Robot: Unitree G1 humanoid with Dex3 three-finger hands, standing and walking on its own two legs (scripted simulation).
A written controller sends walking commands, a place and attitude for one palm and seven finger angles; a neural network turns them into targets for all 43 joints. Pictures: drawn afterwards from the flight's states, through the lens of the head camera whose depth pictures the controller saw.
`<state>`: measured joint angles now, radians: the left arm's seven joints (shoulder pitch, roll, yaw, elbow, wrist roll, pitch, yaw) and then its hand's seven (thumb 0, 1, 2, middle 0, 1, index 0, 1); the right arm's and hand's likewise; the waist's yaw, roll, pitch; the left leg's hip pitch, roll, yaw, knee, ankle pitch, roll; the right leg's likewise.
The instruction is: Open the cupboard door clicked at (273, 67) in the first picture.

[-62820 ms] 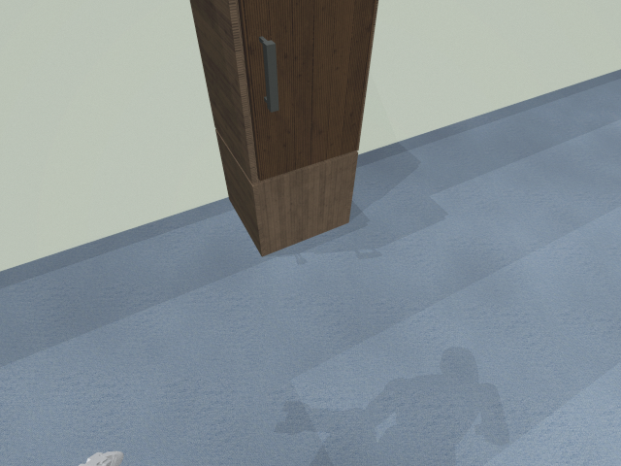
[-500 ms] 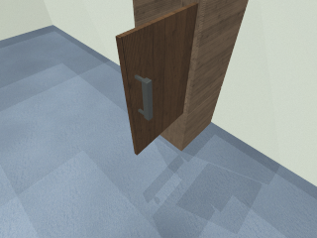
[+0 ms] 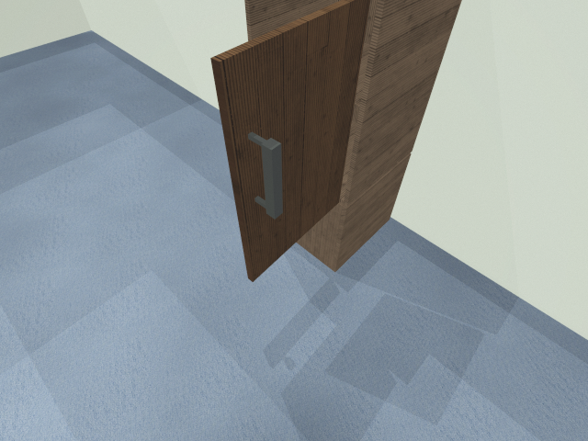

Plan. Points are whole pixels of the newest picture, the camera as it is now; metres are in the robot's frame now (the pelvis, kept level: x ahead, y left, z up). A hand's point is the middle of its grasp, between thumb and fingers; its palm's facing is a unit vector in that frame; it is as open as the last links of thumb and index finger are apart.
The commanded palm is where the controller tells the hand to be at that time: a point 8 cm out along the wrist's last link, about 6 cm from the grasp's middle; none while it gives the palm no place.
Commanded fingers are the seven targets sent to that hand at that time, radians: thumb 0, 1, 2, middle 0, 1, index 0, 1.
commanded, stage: look to check the result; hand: left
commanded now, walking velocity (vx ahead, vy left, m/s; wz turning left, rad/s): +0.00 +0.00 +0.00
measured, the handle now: (264, 176) +0.56 +0.09 +0.01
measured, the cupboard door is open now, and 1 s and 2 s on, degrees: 93 93 93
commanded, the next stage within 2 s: stand and wait in 0.30 s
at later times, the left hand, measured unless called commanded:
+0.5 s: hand out of the picture +0.05 +0.21 -0.17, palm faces +0.01 -0.97 -0.25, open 7.4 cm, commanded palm none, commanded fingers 0.00 0.90 0.90 -0.20 -0.30 -0.20 -0.30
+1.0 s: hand out of the picture +0.06 +0.21 -0.16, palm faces -0.01 -0.96 -0.28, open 7.4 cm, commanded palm none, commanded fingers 0.00 0.90 0.90 -0.20 -0.30 -0.20 -0.30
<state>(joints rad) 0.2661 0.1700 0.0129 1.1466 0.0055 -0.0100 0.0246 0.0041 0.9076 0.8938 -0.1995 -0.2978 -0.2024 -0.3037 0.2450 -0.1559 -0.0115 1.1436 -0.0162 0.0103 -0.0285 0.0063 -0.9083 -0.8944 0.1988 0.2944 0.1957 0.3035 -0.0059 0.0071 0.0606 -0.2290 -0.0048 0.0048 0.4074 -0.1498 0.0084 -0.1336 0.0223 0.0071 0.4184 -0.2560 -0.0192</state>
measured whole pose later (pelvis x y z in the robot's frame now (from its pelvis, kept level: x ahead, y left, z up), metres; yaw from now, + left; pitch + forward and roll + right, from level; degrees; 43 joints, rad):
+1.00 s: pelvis +0.02 -0.01 +0.01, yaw +0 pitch -2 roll +0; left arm 0.16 0.27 0.01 1.14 0.00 -0.02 0.01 0.01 0.91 0.89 -0.20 -0.30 -0.20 -0.30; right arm 0.13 -0.27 -0.01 1.14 -0.02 0.00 -0.02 0.01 -0.91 -0.89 0.20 0.29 0.20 0.30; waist 0.00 0.00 0.06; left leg -0.16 0.00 0.00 0.33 -0.14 0.00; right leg -0.06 0.03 0.01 0.32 -0.23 -0.03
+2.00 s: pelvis +0.03 -0.02 +0.00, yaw -1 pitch -2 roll +0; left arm 0.18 0.26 0.01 1.14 0.00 -0.02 0.02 0.01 0.91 0.89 -0.20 -0.30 -0.20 -0.30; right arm 0.15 -0.26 -0.01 1.14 -0.01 0.00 -0.02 0.01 -0.91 -0.89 0.20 0.29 0.20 0.30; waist 0.00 0.00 0.05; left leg -0.14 0.02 0.01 0.33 -0.16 -0.02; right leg -0.04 0.05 0.02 0.32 -0.24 -0.04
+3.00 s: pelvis +0.00 -0.01 +0.00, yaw -33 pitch +1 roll -2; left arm 0.15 0.27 0.10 0.89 0.02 0.06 -0.04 0.01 0.91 0.89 -0.20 -0.30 -0.20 -0.30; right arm 0.16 -0.20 -0.03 0.89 -0.03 0.02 -0.04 0.01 -0.90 -0.89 0.20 0.29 0.20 0.30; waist 0.04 -0.01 0.12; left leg -0.24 0.11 0.03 0.52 -0.29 -0.05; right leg -0.47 0.01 -0.02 0.94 -0.47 0.04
